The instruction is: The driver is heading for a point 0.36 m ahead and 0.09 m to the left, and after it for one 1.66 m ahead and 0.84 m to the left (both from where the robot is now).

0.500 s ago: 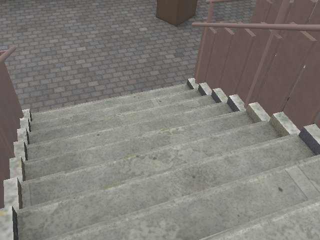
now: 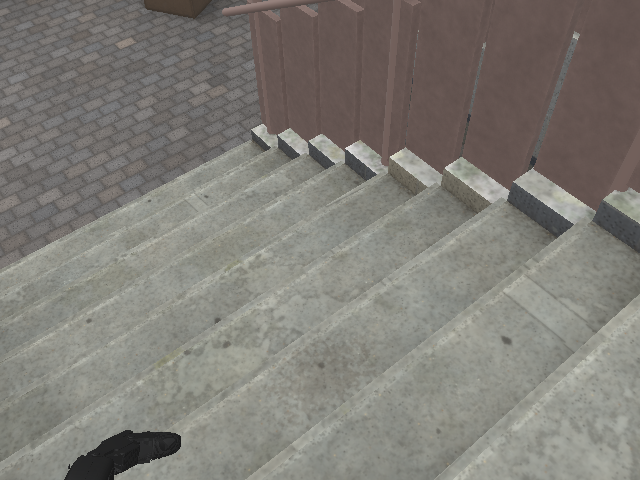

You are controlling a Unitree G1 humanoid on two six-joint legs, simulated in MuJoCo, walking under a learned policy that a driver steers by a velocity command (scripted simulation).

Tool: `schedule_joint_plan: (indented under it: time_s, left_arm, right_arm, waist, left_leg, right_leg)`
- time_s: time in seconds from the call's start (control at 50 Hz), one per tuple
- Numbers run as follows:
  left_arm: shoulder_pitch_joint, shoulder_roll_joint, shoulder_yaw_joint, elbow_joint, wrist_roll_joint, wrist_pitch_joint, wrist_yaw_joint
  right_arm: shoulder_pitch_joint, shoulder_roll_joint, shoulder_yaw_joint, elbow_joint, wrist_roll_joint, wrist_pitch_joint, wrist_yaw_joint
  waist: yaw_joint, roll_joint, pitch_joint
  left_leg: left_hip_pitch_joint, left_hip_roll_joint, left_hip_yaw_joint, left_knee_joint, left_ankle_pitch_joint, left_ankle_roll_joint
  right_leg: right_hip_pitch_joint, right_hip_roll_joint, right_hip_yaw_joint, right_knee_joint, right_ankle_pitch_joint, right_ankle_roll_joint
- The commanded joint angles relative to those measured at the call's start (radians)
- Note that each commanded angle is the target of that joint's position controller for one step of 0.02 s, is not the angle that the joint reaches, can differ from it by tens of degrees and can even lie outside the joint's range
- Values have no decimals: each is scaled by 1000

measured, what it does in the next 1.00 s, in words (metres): goes down, turning left: right foot 0.16 m lower, then left foot 0.16 m lower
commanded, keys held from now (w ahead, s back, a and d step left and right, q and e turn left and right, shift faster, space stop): w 0.08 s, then w+q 0.14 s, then q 0.78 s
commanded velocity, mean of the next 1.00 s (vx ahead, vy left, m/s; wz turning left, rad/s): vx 0.22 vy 0.00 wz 0.39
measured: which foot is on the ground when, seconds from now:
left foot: down 0.00-0.08, up 0.10-0.68, down 0.70-1.00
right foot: up 0.00-0.06, down 0.08-0.72, up 0.74-1.00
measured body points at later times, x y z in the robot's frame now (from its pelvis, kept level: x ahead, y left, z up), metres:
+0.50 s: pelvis +0.25 -0.05 -0.13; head +0.26 -0.05 +0.32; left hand +0.19 +0.19 -0.27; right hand +0.39 -0.29 -0.26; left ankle +0.39 +0.10 -0.81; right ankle +0.21 -0.11 -0.82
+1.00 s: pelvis +0.32 -0.02 -0.26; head +0.32 +0.02 +0.18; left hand +0.43 +0.26 -0.36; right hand +0.48 -0.24 -0.38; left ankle +0.41 +0.07 -0.98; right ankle +0.41 -0.14 -0.66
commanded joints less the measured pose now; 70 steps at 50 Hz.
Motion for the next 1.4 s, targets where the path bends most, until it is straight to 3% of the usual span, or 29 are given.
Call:
schedule_joint_plan:
  time_s: [0.02,0.04,0.06,0.08,0.1,0.12,0.14,0.2,0.28,0.34,0.42,0.56,0.62,0.68,0.7,0.72,0.74,0.76,0.8,0.88,0.92,1.04,1.18,1.26,1.32,1.34,1.36,1.38,1.4]
  left_arm:
    - [165,72,15,44,-5,23,-3]
    - [271,71,19,85,28,29,17]
    - [494,109,37,162,37,31,30]
    - [634,151,52,211,47,35,40]
    - [575,216,58,196,44,27,43]
    - [568,158,34,153,24,2,34]
    - [531,101,28,128,1,2,25]
    - [385,113,42,104,-1,-37,45]
    - [425,123,52,108,14,-53,55]
    - [421,58,44,129,4,-47,62]
    - [473,30,32,135,13,-23,85]
    - [602,57,15,110,32,25,123]
    - [583,98,32,103,33,50,146]
    - [532,112,38,101,24,68,142]
    - [474,116,39,83,25,67,136]
    - [522,52,30,77,26,52,114]
    - [543,39,21,20,1,53,105]
    - [396,77,20,-71,10,43,104]
    - [228,67,12,-96,54,67,131]
    - [224,-6,-9,-133,69,150,135]
    - [211,-14,-11,-173,54,152,133]
    - [90,-4,-17,-284,63,165,141]
    - [-15,13,-16,-389,44,170,96]
    - [13,23,-12,-425,42,157,76]
    - [105,16,-32,-449,42,164,49]
    - [265,28,-43,-424,37,166,27]
    - [591,118,-12,-311,25,153,12]
    - [879,199,28,-214,-6,142,22]
    - [908,174,10,-170,-61,120,27]
  right_arm:
    - [-174,-133,-13,-64,48,-26,4]
    - [-126,-146,-14,-39,25,-17,-2]
    - [-164,-146,-14,-16,8,5,-17]
    - [-232,-184,-43,-25,5,22,-16]
    - [-154,-130,-50,-39,26,23,-15]
    - [167,-15,-20,-14,84,14,-19]
    - [130,-64,-27,3,59,14,-29]
    - [-64,-45,-21,-24,-27,61,-6]
    - [-235,-31,-29,-86,-6,114,5]
    - [-326,-67,-47,-128,-34,103,26]
    - [-470,-41,-47,-191,-15,91,52]
    - [-715,-25,-36,-312,-11,93,59]
    - [-724,-21,-34,-334,19,84,74]
    - [-536,-49,-50,-267,30,82,79]
    - [-362,-72,-62,-206,26,72,74]
    - [-322,-165,-88,-169,21,69,70]
    - [-280,-230,-93,-220,40,78,84]
    - [-247,-299,-124,-234,76,92,65]
    - [-384,-164,-76,-258,52,120,8]
    - [-492,-146,-27,-299,4,101,13]
    - [-506,-141,-6,-302,18,86,5]
    - [-440,-144,3,-352,18,87,-23]
    - [-386,-150,-18,-428,11,98,-48]
    - [-382,-198,-54,-436,16,94,-42]
    - [-414,-200,-70,-447,42,115,-41]
    - [-507,-244,-90,-492,45,127,-37]
    - [-625,-274,-105,-525,31,113,-33]
    - [-650,-180,-89,-502,20,109,-42]
    - [-785,34,-30,-565,-5,68,-10]
  waist:
    - [160,24,109]
    - [183,20,26]
    - [312,96,-93]
    - [400,65,-133]
    - [298,-176,-112]
    - [145,-282,-315]
    - [163,-166,-333]
    - [83,-74,-112]
    - [62,-32,-66]
    - [56,-24,-77]
    - [93,-29,-36]
    - [231,3,67]
    - [244,-3,102]
    - [159,14,3]
    - [63,53,-98]
    - [86,283,-150]
    - [86,241,-322]
    - [-16,178,-497]
    - [40,30,-252]
    - [151,30,-130]
    - [188,12,-119]
    - [118,108,-165]
    - [36,121,-155]
    - [47,119,-158]
    - [119,141,-136]
    - [191,317,-128]
    - [315,455,-136]
    - [476,58,-13]
    - [515,-340,165]
  left_leg:
    - [-498,149,-75,-50,706,97]
    - [-388,123,-68,172,843,98]
    - [-364,139,-40,498,992,78]
    - [-460,36,-32,900,699,57]
    - [-649,-73,-55,1204,35,61]
    - [-872,-17,-278,1132,41,71]
    - [-846,47,-256,990,148,67]
    - [-687,92,-217,735,427,28]
    - [-647,90,-161,617,569,-1]
    - [-761,123,-228,454,871,66]
    - [-789,83,-192,272,1178,75]
    - [-813,53,-110,-25,1145,21]
    - [-682,64,-54,-175,1044,22]
    - [-443,43,-29,-247,924,87]
    - [-218,41,-61,-321,943,123]
    - [7,136,-151,-209,1408,150]
    - [263,357,-427,80,1871,284]
    - [340,510,-709,-185,1433,444]
    - [83,424,-608,-309,796,371]
    - [-485,244,-518,-276,778,257]
    - [-567,148,-465,-217,698,209]
    - [-443,112,-612,-228,565,175]
    - [-296,143,-752,-366,371,246]
    - [-298,170,-722,-494,470,300]
    - [-459,67,-523,-636,327,167]
    - [-721,18,-428,-782,270,102]
    - [-1005,10,-413,-759,272,52]
    - [-1273,-87,-445,-217,-113,24]
    - [-1829,-197,-494,439,-264,23]
  right_leg:
    - [544,35,-38,-82,165,13]
    - [622,52,-57,-141,136,6]
    - [804,10,-22,-155,190,-19]
    - [938,-33,49,-274,150,-54]
    - [1003,-115,51,-154,480,-34]
    - [1310,-341,240,142,893,-116]
    - [1167,-354,304,45,658,-131]
    - [519,-310,342,-242,-58,-185]
    - [295,-271,208,-233,31,-176]
    - [389,-222,129,-143,-13,-98]
    - [382,-180,27,-34,-277,-46]
    - [444,-211,18,184,-462,-63]
    - [363,-234,29,254,-465,-49]
    - [348,-235,-1,535,-380,-81]
    - [267,-191,-37,759,-451,-71]
    - [36,-19,-186,1177,-1053,-18]
    - [-281,39,-144,1598,-1368,34]
    - [-451,80,-62,1676,-1265,64]
    - [-576,29,-10,1547,-1027,101]
    - [-382,87,-6,1594,-784,108]
    - [-409,95,33,1560,-652,143]
    - [-505,153,17,1621,-688,218]
    - [-469,189,-5,1595,-847,209]
    - [-257,170,-10,1558,-1037,133]
    - [84,165,-85,929,-1277,68]
    - [471,224,-153,656,-1415,11]
    - [890,249,-126,648,-1340,-40]
    - [993,236,92,228,-1587,-75]
    - [892,-193,793,62,-1583,-31]
Velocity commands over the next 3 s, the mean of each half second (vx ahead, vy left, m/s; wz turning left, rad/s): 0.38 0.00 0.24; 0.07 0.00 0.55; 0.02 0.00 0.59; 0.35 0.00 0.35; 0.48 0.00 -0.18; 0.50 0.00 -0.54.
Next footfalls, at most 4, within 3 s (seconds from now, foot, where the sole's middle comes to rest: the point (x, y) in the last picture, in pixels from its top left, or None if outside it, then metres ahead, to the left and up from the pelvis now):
0.08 right None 0.25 -0.11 -0.86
0.70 left None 0.45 0.08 -1.02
1.38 right None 0.32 -0.19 -0.86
2.08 left None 0.38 0.22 -1.02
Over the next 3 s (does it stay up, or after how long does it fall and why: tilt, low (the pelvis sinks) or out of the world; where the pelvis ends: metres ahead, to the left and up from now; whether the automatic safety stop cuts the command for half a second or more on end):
stays up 0.62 0.40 -0.42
